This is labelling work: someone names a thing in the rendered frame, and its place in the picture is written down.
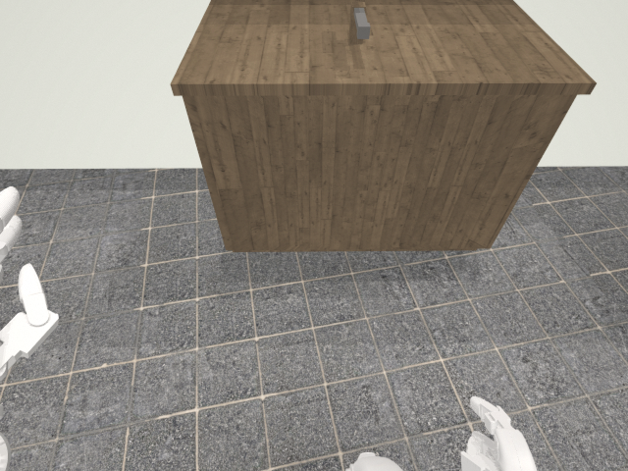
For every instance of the right robot hand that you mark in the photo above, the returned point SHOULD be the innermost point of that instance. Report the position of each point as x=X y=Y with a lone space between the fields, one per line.
x=509 y=450

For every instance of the tap lever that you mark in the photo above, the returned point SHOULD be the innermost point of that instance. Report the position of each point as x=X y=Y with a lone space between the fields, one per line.
x=363 y=27

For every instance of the left robot hand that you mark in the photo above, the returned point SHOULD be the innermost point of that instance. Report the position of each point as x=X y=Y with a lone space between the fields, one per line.
x=23 y=335

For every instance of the counter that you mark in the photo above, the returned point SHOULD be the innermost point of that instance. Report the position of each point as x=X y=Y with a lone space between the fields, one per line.
x=420 y=138

